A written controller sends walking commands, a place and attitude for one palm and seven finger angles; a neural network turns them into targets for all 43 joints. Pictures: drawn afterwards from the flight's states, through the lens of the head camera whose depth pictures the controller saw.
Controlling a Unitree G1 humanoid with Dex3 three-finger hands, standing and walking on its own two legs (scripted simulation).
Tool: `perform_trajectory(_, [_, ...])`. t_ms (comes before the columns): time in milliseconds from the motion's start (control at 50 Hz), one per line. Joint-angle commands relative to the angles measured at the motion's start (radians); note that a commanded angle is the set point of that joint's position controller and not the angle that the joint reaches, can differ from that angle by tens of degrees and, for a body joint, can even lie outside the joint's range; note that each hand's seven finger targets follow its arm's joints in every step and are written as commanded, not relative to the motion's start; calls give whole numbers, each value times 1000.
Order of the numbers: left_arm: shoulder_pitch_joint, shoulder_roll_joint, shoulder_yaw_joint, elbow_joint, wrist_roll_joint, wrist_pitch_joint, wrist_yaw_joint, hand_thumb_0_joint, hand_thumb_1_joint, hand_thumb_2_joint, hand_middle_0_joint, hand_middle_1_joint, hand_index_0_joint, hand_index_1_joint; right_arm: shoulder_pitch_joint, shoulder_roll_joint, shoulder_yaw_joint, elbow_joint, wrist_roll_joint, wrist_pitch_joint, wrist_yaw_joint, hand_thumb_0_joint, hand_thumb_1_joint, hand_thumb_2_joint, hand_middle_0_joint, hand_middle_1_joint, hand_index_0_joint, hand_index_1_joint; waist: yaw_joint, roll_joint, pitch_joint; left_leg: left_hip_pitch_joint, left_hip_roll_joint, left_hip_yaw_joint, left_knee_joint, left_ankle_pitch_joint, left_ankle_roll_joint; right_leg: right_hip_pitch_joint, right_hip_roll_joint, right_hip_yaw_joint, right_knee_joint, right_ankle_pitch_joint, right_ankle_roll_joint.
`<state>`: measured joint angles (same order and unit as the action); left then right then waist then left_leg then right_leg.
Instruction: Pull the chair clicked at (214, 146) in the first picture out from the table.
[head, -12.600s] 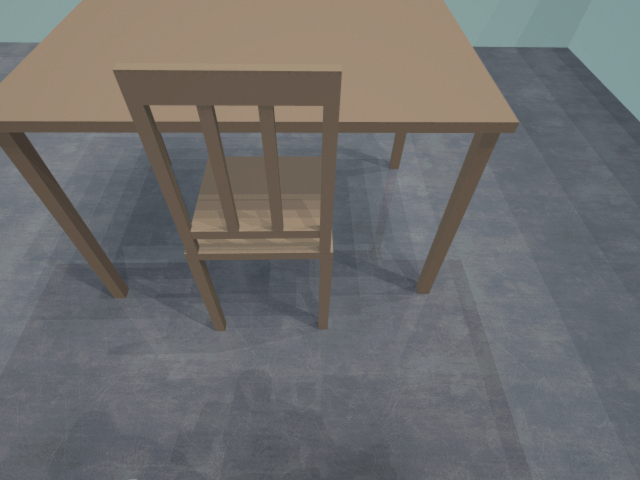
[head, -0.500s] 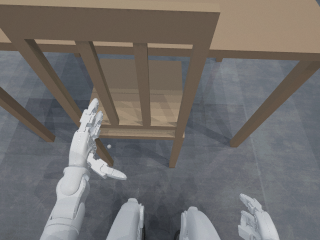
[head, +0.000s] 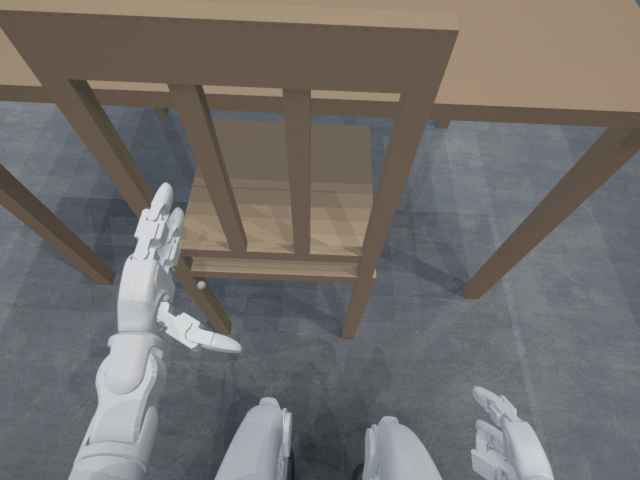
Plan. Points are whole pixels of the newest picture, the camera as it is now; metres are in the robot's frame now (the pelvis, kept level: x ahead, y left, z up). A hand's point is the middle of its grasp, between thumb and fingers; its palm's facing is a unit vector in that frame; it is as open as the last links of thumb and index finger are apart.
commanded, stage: aim the fingers beside a spindle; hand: left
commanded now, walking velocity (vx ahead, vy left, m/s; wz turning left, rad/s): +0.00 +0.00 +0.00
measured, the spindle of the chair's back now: (219, 186) +0.47 +0.16 +0.04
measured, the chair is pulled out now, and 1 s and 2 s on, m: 0.00 0.00 0.00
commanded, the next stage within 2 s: push the fingers through the gap in 1.82 s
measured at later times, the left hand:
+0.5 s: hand (216, 306) +0.31 +0.15 +0.01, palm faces -0.04 -1.00 -0.02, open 17.0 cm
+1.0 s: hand (208, 291) +0.32 +0.15 +0.04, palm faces +0.03 -1.00 -0.07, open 17.0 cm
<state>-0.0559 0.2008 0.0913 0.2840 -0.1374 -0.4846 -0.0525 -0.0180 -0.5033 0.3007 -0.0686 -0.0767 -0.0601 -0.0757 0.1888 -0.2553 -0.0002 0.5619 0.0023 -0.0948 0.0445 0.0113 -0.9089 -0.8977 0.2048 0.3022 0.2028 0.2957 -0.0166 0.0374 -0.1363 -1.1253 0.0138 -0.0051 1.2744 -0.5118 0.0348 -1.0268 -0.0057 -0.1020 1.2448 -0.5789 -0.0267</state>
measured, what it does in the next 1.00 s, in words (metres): stands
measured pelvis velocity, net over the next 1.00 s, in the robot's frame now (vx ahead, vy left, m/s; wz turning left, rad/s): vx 0.00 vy -0.01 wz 0.00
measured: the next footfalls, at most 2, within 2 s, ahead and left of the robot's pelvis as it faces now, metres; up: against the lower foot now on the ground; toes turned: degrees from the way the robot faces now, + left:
none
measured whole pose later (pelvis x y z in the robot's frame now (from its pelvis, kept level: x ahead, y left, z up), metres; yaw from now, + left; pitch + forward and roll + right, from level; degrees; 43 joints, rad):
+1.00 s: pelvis +0.00 -0.01 +0.00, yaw +0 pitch +21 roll -3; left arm -0.03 0.20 0.08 0.28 -0.14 -0.49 -0.05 -0.02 -0.50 0.30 -0.07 -0.08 -0.06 -0.08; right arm 0.19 -0.26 0.01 0.57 0.00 -0.08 0.04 0.01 -0.91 -0.90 0.21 0.30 0.20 0.30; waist -0.01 0.04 -0.14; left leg -1.12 0.02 -0.01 1.27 -0.51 0.02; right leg -1.02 0.00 -0.11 1.24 -0.58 -0.04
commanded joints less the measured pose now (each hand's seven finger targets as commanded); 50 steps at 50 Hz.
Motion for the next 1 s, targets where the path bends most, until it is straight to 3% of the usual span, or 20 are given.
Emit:
perform_trajectory(0, [-97,-14,-61,-38,-9,14,-61,0,-500,300,-60,-80,-60,-80,14,-153,-55,-128,25,-28,-11,0,-900,-900,200,300,200,300,-42,-46,-293,302,-7,-73,-181,196,-5,80,21,49,-203,198,-10])
perform_trajectory(20, [-118,-40,-99,-56,-16,25,-77,0,-500,300,-60,-80,-60,-80,15,-154,-56,-135,30,-28,-16,0,-900,-900,200,300,200,300,-49,-52,-300,308,-8,-77,-181,182,-2,81,19,51,-209,187,-9])
perform_trajectory(60, [-137,-16,-95,-101,-24,30,-86,0,-500,300,-60,-80,-60,-80,19,-157,-60,-144,32,-30,-25,0,-900,-900,200,300,200,300,-46,-49,-323,321,-9,-82,-181,179,-2,90,18,54,-215,182,-9])
perform_trajectory(120, [-221,62,-36,-269,-15,-26,-37,0,-500,300,-60,-80,-60,-80,26,-151,-62,-146,14,-41,-30,0,-900,-900,200,300,200,300,-27,27,-422,407,-8,-99,-168,263,-9,80,17,53,-183,220,-11])
perform_trajectory(160, [-235,108,17,-327,-4,-69,18,0,-500,300,-60,-80,-60,-80,28,-144,-57,-135,2,-47,-24,0,-900,-900,200,300,200,300,-15,52,-436,437,-6,-109,-166,298,-16,70,22,50,-169,230,-13])
perform_trajectory(180, [-254,171,75,-338,10,-86,47,0,-500,300,-60,-80,-60,-80,32,-148,-56,-124,-5,-46,-25,0,-900,-900,200,300,200,300,-10,55,-434,425,-7,-107,-160,312,-19,74,25,51,-160,240,-15])
perform_trajectory(200, [-237,177,98,-324,17,-98,67,0,-500,300,-60,-80,-60,-80,26,-142,-55,-121,-8,-45,-21,0,-900,-900,200,300,200,300,1,73,-431,428,-6,-109,-164,312,-24,69,26,52,-155,236,-16])
perform_trajectory(240, [-189,129,75,-233,30,-91,80,0,-500,300,-60,-80,-60,-80,12,-136,-49,-116,-9,-38,-10,0,-900,-900,200,300,200,300,-6,36,-380,376,-8,-98,-165,277,-19,74,25,50,-156,226,-16])
perform_trajectory(300, [-108,70,38,-49,30,-27,33,0,-500,300,-60,-80,-60,-80,5,-146,-49,-118,4,-18,-6,0,-900,-900,200,300,200,300,-18,-32,-315,295,-12,-70,-173,200,-10,87,27,53,-182,201,-15])
perform_trajectory(340, [-112,12,-32,-12,13,19,-25,0,-500,300,-60,-80,-60,-80,6,-152,-48,-130,20,-10,-7,0,-900,-900,200,300,200,300,-29,-41,-303,276,-16,-64,-180,163,-6,99,23,58,-204,178,-16])
perform_trajectory(380, [-104,-18,-72,-49,-11,40,-73,0,-500,300,-60,-80,-60,-80,11,-154,-53,-148,29,-11,-15,0,-900,-900,200,300,200,300,-28,-29,-345,312,-15,-65,-185,197,-4,126,22,59,-212,206,-17])
perform_trajectory(420, [-114,9,-73,-184,-30,22,-86,0,-500,300,-60,-80,-60,-80,19,-151,-60,-158,25,-21,-20,0,-900,-900,200,300,200,300,-20,11,-416,374,-13,-74,-177,270,-7,144,19,60,-205,264,-16])
perform_trajectory(480, [-148,93,-18,-375,-29,-49,-29,0,-500,300,-60,-80,-60,-80,33,-145,-60,-151,11,-40,-25,0,-900,-900,200,300,200,300,-11,54,-462,447,-7,-98,-168,352,-17,125,24,53,-182,292,-15])
perform_trajectory(580, [-155,122,50,-243,31,-100,69,0,-500,300,-60,-80,-60,-80,21,-139,-55,-103,-7,-43,-13,0,-900,-900,200,300,200,300,-29,-4,-328,332,-10,-89,-149,256,-9,67,30,54,-168,224,-15])
perform_trajectory(640, [-136,42,-15,-87,44,-51,39,0,-500,300,-60,-80,-60,-80,-4,-143,-51,-109,3,-26,-7,0,-900,-900,200,300,200,300,-36,-19,-267,270,-15,-73,-162,144,-7,44,24,55,-183,147,-17])
perform_trajectory(700, [-93,15,-44,-61,17,4,-23,0,-500,300,-60,-80,-60,-80,-5,-151,-53,-139,19,-13,-10,0,-900,-900,200,300,200,300,-21,-26,-320,279,-20,-59,-169,162,-3,103,20,66,-203,173,-19])
perform_trajectory(800, [-161,111,19,-318,-24,-34,-29,0,-500,300,-60,-80,-60,-80,16,-145,-57,-156,11,-27,-24,0,-900,-900,200,300,200,300,-3,38,-477,385,-20,-69,-155,305,-4,173,21,79,-195,302,-16])
perform_trajectory(880, [-149,154,87,-284,-9,-80,22,0,-500,300,-60,-80,-60,-80,25,-138,-52,-121,-2,-36,-23,0,-900,-900,200,300,200,300,-16,-9,-407,339,-17,-67,-140,307,-3,152,30,74,-183,306,-11])
perform_trajectory(940, [-161,78,37,-101,-1,-53,3,0,-500,300,-60,-80,-60,-80,5,-138,-45,-101,5,-30,-20,0,-900,-900,200,300,200,300,-44,-44,-276,230,-21,-51,-137,167,-1,101,25,83,-208,188,-9])
perform_trajectory(980, [-149,66,28,-3,-1,-21,-32,0,-500,300,-60,-80,-60,-80,8,-148,-48,-99,14,-25,-25,0,-900,-900,200,300,200,300,-47,-72,-250,190,-22,-42,-134,130,2,98,22,98,-222,147,-10])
